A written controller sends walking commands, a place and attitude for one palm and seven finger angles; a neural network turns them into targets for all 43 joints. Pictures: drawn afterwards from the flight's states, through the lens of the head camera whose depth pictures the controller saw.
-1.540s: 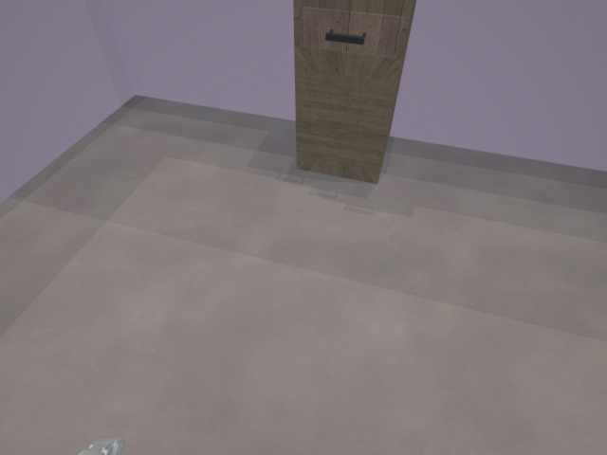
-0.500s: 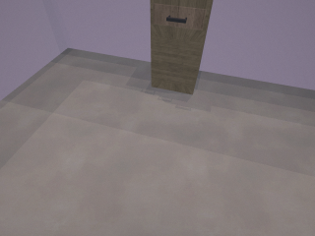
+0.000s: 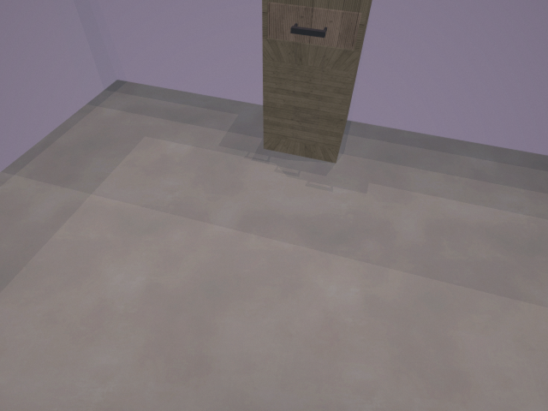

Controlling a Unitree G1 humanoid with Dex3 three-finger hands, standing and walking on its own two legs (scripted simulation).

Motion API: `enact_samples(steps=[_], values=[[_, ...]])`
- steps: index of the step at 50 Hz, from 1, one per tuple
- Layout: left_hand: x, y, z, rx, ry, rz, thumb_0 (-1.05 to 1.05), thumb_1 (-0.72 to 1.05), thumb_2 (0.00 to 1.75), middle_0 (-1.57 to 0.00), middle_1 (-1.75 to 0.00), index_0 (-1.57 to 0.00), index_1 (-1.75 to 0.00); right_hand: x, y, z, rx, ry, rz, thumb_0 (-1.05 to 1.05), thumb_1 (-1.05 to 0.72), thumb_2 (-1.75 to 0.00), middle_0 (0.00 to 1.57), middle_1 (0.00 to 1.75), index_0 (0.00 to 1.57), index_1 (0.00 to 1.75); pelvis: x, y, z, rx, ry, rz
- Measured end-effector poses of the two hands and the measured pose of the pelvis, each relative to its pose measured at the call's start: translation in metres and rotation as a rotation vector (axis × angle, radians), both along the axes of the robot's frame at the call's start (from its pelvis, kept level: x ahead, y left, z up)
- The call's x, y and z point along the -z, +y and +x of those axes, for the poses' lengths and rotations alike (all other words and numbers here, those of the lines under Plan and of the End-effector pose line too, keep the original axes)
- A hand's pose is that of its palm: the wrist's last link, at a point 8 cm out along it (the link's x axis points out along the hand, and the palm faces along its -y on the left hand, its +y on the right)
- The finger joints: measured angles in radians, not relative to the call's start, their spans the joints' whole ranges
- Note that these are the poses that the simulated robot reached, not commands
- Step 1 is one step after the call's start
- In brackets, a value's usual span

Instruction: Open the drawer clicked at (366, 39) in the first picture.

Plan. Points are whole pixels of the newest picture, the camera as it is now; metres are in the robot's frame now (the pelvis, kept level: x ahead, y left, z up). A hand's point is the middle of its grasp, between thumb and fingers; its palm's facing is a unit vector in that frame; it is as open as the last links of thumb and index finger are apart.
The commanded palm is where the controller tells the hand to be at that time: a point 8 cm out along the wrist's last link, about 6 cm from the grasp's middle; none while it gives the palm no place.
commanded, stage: walk to a spot facing it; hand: left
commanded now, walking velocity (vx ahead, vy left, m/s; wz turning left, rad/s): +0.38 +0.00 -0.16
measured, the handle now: (309, 29) +1.54 -0.06 -0.06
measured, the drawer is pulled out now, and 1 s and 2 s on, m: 0.00 0.00 0.00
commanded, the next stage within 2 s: take the last steps up to it in 1.54 s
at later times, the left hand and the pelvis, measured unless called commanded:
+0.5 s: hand out of the picture +0.08 +0.19 -0.20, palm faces -0.07 -0.99 -0.14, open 7.4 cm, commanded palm none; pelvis +0.11 +0.01 -0.02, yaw -5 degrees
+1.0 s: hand (224, 298) +0.37 +0.13 -0.18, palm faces -0.08 -0.98 -0.18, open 7.3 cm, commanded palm none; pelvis +0.31 -0.05 -0.01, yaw -6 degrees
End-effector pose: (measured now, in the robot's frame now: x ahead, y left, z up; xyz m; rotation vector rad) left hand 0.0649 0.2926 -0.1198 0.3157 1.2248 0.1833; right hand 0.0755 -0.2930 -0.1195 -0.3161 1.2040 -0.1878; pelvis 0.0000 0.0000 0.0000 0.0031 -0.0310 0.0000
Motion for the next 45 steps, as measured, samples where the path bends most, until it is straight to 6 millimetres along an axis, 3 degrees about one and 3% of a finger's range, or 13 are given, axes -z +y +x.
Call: enact_samples(steps=[9, 17, 21, 23, 26, 30, 34, 36, 38, 40, 45], values=[[0.017, -0.019, -0.010, -0.020, 0.056, -0.052, 0.00, 0.90, 0.90, -0.20, -0.30, -0.20, -0.30, 0.015, 0.021, -0.009, 0.025, 0.039, 0.049, 0.01, -0.90, -0.90, 0.20, 0.30, 0.20, 0.30, 0.006, 0.001, 0.019, 0.021, 0.010, -0.003], [0.047, -0.049, -0.032, -0.081, 0.193, -0.159, 0.00, 0.90, 0.90, -0.20, -0.30, -0.20, -0.30, 0.038, 0.055, -0.029, 0.102, 0.155, 0.106, 0.01, -0.90, -0.90, 0.20, 0.30, 0.20, 0.30, 0.022, 0.008, 0.062, 0.033, 0.027, -0.025], [0.057, -0.053, -0.030, -0.083, 0.284, -0.189, 0.00, 0.90, 0.90, -0.20, -0.30, -0.20, -0.30, 0.041, 0.073, -0.027, 0.163, 0.162, 0.110, 0.01, -0.90, -0.90, 0.20, 0.30, 0.20, 0.30, 0.027, 0.016, 0.087, 0.070, 0.025, -0.010], [0.055, -0.054, -0.012, -0.054, 0.310, -0.189, 0.01, 0.90, 0.90, -0.20, -0.30, -0.20, -0.30, 0.039, 0.083, -0.034, 0.203, 0.168, 0.114, 0.01, -0.90, -0.90, 0.20, 0.30, 0.20, 0.30, 0.026, 0.016, 0.099, 0.081, 0.017, -0.013], [0.053, -0.055, 0.039, -0.017, 0.263, -0.188, 0.01, 0.90, 0.90, -0.20, -0.30, -0.20, -0.30, 0.033, 0.098, -0.053, 0.256, 0.250, 0.139, 0.01, -0.90, -0.90, 0.20, 0.30, 0.20, 0.30, 0.021, 0.012, 0.118, 0.085, 0.015, -0.013], [0.045, -0.063, 0.136, 0.041, 0.119, -0.175, 0.01, 0.92, 0.90, -0.20, -0.30, -0.20, -0.30, 0.024, 0.112, -0.075, 0.313, 0.411, 0.185, 0.01, -0.90, -0.90, 0.20, 0.30, 0.20, 0.30, 0.019, 0.003, 0.148, 0.098, 0.020, -0.013], [0.040, -0.077, 0.234, 0.112, -0.041, -0.144, 0.01, 0.92, 0.90, -0.20, -0.30, -0.20, -0.30, 0.026, 0.109, -0.074, 0.363, 0.532, 0.221, 0.01, -0.90, -0.89, 0.20, 0.30, 0.20, 0.30, 0.029, -0.014, 0.184, 0.116, 0.008, -0.016], [0.043, -0.085, 0.270, 0.129, -0.116, -0.122, 0.01, 0.92, 0.90, -0.19, -0.30, -0.20, -0.30, 0.035, 0.097, -0.060, 0.379, 0.556, 0.230, 0.01, -0.90, -0.89, 0.21, 0.30, 0.20, 0.30, 0.039, -0.027, 0.206, 0.119, -0.006, 0.000], [0.042, -0.091, 0.290, 0.123, -0.147, -0.113, 0.00, 0.92, 0.90, -0.19, -0.30, -0.20, -0.30, 0.044, 0.081, -0.032, 0.382, 0.525, 0.222, 0.01, -0.90, -0.89, 0.21, 0.30, 0.20, 0.30, 0.041, -0.035, 0.220, 0.113, -0.016, -0.005], [0.040, -0.097, 0.298, 0.114, -0.131, -0.114, 0.00, 0.91, 0.90, -0.19, -0.30, -0.20, -0.30, 0.048, 0.062, 0.010, 0.366, 0.442, 0.204, 0.01, -0.90, -0.89, 0.20, 0.30, 0.20, 0.30, 0.036, -0.040, 0.234, 0.108, -0.019, -0.010], [0.034, -0.114, 0.301, 0.101, -0.041, -0.136, 0.00, 0.91, 0.90, -0.19, -0.30, -0.20, -0.30, 0.041, 0.025, 0.140, 0.291, 0.164, 0.160, 0.01, -0.91, -0.90, 0.20, 0.30, 0.20, 0.30, 0.018, -0.046, 0.270, 0.107, -0.001, -0.016]])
